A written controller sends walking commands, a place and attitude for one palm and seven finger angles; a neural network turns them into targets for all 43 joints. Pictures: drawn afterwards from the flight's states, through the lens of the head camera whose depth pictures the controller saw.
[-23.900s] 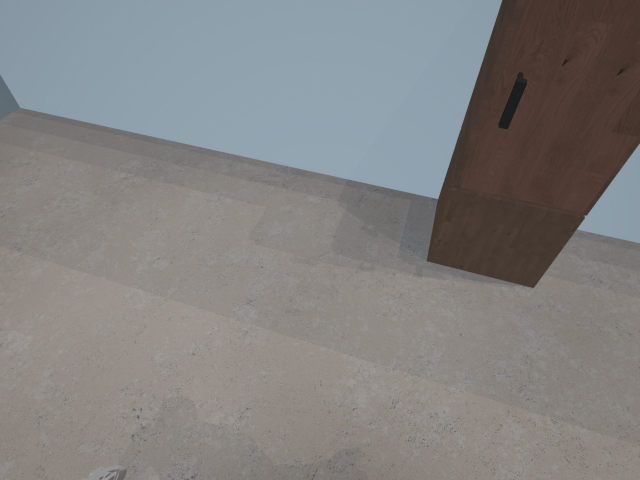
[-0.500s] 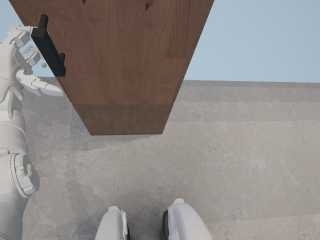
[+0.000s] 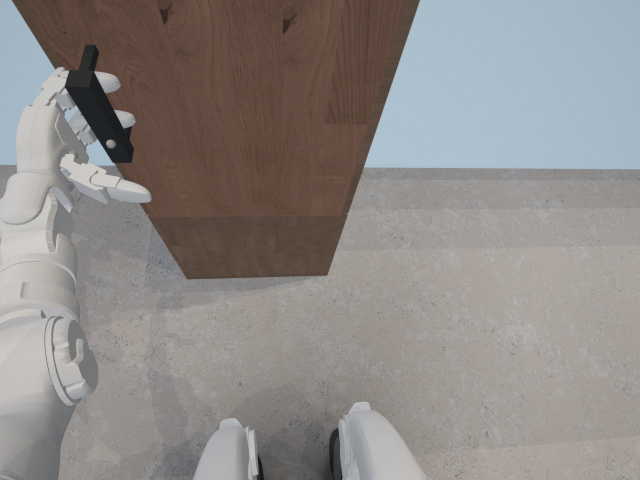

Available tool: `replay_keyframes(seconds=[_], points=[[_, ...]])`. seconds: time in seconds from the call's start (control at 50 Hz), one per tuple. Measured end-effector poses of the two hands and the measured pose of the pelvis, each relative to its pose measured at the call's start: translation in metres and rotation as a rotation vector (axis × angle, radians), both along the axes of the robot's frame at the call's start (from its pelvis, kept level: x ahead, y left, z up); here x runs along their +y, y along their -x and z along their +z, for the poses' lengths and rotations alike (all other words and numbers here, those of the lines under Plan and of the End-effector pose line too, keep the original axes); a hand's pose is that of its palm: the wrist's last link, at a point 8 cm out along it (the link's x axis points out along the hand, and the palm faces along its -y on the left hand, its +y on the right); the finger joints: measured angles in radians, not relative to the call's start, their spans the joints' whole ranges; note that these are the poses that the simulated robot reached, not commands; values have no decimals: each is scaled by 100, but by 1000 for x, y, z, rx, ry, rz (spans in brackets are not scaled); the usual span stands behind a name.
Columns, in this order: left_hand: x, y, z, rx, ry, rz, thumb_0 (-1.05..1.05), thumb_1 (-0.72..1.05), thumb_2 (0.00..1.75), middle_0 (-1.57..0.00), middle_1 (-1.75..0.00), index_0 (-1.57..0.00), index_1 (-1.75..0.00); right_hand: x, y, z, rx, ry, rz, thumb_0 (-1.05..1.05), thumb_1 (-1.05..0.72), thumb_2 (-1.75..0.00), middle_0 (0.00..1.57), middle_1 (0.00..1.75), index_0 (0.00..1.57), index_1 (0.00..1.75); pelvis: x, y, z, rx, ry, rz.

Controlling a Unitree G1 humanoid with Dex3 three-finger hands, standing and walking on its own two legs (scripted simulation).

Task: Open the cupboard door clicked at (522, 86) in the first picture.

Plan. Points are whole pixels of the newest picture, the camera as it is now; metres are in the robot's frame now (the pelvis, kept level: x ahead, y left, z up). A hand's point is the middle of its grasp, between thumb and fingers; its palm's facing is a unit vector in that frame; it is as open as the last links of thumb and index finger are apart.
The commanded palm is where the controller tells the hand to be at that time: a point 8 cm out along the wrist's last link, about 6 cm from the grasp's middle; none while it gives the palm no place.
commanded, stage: slide the fingers in behind the handle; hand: left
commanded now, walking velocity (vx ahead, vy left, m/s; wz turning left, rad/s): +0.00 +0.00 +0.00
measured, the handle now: (107, 107) +0.56 +0.22 +0.06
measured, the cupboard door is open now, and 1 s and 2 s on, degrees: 0 0 32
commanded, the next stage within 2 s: close the thumb around the handle in 0.24 s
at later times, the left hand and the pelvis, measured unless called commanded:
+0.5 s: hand (112, 143) +0.50 +0.21 +0.06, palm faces -0.04 -1.00 -0.02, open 13.4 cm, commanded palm +0.48 +0.25 +0.07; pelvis +0.00 +0.00 +0.00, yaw +0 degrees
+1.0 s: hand (121, 142) +0.50 +0.20 +0.06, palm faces -0.06 -1.00 -0.02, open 5.7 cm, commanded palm +0.49 +0.24 +0.07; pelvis +0.00 +0.00 +0.00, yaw +0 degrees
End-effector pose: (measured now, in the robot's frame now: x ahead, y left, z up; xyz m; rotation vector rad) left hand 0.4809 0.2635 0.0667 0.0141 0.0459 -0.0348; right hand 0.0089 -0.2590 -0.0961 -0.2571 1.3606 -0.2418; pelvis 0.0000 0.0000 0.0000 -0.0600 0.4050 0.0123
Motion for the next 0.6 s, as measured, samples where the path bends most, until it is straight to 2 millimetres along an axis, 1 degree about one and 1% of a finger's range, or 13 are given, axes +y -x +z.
replay_keyframes(seconds=[0.1, 0.2, 0.28, 0.42, 0.5, 0.6], points=[[0, 1, 0, 5, -8, -2, -1, -50, 30, -30, -120, -30, -120, -2, -2, 0, -9, 6, 9, 1, -91, -90, 20, 30, 21, 30, -1, 2, -1, -3, 0, 4], [-1, -2, -1, 7, 0, -4, -1, -50, 30, -30, -120, -30, -120, -4, -3, -2, -13, 14, 17, 1, -91, -90, 20, 30, 21, 30, -1, 4, -3, 2, 1, 7], [-1, -4, -1, -3, -4, -4, -1, -50, 30, -30, -120, -30, -120, -5, -1, -2, -13, 19, 14, 1, -91, -90, 20, 30, 21, 30, -1, 5, -4, 8, 1, 4], [-1, -3, -1, 4, -8, -6, -1, -48, 30, -30, -121, -30, -120, -2, 4, -3, 1, 8, 4, 1, -91, -90, 20, 30, 21, 30, 0, 4, -3, 7, 1, 2], [-1, -2, -1, 6, -3, -4, -1, -40, 34, -31, -121, -31, -121, -1, 6, -3, 8, 3, 4, 1, -91, -90, 20, 30, 21, 30, 0, 4, -3, 5, 1, 2], [-1, -4, 0, 1, -6, -2, -1, -20, 42, -32, -124, -32, -123, 0, 7, -2, 7, 4, 3, 1, -91, -90, 20, 30, 21, 30, 0, 4, -3, 6, 2, 3]])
